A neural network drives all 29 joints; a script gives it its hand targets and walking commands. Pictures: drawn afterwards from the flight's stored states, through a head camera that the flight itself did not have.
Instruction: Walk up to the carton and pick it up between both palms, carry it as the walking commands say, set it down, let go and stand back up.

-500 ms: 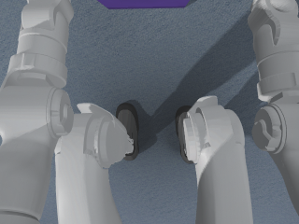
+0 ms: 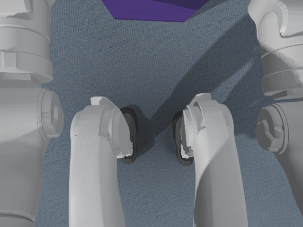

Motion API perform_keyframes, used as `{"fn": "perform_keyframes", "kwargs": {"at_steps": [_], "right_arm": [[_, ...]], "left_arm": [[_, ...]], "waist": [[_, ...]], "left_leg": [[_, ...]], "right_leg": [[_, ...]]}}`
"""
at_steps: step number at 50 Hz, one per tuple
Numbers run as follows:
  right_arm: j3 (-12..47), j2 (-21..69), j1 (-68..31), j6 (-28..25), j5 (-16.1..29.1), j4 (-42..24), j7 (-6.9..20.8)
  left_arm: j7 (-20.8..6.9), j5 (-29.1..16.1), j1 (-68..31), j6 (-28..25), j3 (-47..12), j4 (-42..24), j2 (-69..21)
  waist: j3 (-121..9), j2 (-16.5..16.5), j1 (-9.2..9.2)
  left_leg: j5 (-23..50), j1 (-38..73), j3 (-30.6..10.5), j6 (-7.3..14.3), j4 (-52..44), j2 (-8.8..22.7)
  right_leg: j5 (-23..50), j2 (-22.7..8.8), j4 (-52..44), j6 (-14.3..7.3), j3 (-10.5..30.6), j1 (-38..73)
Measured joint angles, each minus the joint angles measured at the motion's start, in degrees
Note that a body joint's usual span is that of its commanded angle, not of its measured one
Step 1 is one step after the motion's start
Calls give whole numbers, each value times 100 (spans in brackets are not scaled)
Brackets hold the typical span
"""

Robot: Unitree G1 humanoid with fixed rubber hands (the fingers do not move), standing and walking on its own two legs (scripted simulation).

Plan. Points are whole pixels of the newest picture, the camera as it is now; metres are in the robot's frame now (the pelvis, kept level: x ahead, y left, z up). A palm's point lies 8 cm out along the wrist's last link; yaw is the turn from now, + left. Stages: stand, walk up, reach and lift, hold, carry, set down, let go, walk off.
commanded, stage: set down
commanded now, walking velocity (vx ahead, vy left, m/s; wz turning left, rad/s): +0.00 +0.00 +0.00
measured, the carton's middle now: out of the picture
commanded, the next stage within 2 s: let go in 0.92 s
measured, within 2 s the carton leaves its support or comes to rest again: neither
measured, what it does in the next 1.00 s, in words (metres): rises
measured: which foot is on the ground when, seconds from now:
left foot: down 0.00-1.00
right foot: down 0.00-1.00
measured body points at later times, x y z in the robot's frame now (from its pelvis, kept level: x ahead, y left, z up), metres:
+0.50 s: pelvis -0.03 -0.02 +0.13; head +0.33 -0.04 +0.38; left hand +0.54 +0.18 +0.00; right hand +0.52 -0.21 -0.01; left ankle +0.11 +0.09 -0.36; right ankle +0.09 -0.12 -0.36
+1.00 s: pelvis +0.02 +0.00 +0.26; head +0.38 -0.01 +0.51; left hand +0.60 +0.19 +0.12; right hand +0.56 -0.20 +0.12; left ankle +0.11 +0.09 -0.36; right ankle +0.09 -0.12 -0.36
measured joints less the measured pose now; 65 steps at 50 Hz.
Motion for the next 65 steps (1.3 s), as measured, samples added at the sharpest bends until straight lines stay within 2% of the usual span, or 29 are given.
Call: {"fn": "perform_keyframes", "kwargs": {"at_steps": [4,7,9,12,16,21,25,29,36,42,48,55,59,65], "right_arm": [[1,-1,42,53,-136,-59,69],[1,0,234,89,-155,-327,135],[1,0,431,146,-180,-599,136],[1,-4,594,350,-203,-834,136],[0,-7,594,544,-225,-969,136],[0,-9,593,649,-297,-968,136],[0,-10,592,893,-298,-1008,62],[0,-51,579,1244,-297,-1410,-70],[0,-151,334,1607,-290,-1493,-80],[0,-151,334,1557,-306,-1413,74],[-1,-151,368,951,-606,-845,365],[-2,-151,994,358,-833,-852,472],[-1,-141,2005,331,-1042,-1383,474],[0,-116,3523,334,-1043,-2320,474]], "left_arm": [[49,0,454,184,-2,-244,-79],[55,-1,879,236,1,-755,-206],[55,-1,1041,278,2,-1099,-286],[56,0,1050,360,7,-1278,-331],[59,1,1029,458,303,-1262,-327],[-88,-1,869,471,537,-648,-243],[-157,0,844,568,540,-684,-186],[-172,0,712,862,540,-906,-100],[-181,1,323,1231,541,-1010,162],[-288,74,324,1167,541,-940,226],[-395,408,496,622,548,-642,72],[-398,565,1329,146,605,-766,-508],[-399,572,2450,93,604,-1636,-803],[-398,572,4019,74,596,-2367,-854]], "waist": [[3,214,1],[4,362,0],[5,399,-1],[3,400,-1],[-9,345,0],[-19,265,0],[-7,213,0],[2,158,-1],[-4,122,0],[-9,133,0],[-12,198,10],[-8,422,137],[-3,507,274],[-6,479,276]], "left_leg": [[-44,451,0,6,-418,-41],[-1,764,-1,5,-781,-64],[52,985,-1,-11,-1023,-77],[160,1327,-1,-71,-1365,-85],[340,1713,-2,-165,-1774,-95],[666,1947,-3,-227,-2330,-107],[936,2046,-3,-251,-2781,-114],[1113,2238,-3,-256,-3169,-121],[1262,2867,-19,-253,-3927,-133],[1429,3553,-27,-209,-4868,-140],[1508,4067,-72,-205,-5501,-141],[1563,4479,-83,-205,-5886,-133],[1549,4863,-84,-229,-5979,-56],[1792,5512,-84,-230,-6054,-60]], "right_leg": [[76,0,-417,0,50,411],[249,0,-740,0,86,656],[336,0,-951,0,110,842],[295,0,-1291,1,149,1194],[406,0,-1636,13,188,1525],[740,0,-2106,13,230,1684],[1015,0,-2532,12,264,1755],[1201,0,-2932,12,295,1949],[1388,0,-3773,16,343,2617],[1608,0,-4799,78,409,3330],[1733,-1,-5527,90,413,3887],[1775,-1,-5948,101,420,4305],[1759,53,-6101,101,404,4683],[1813,57,-6165,101,425,5330]]}}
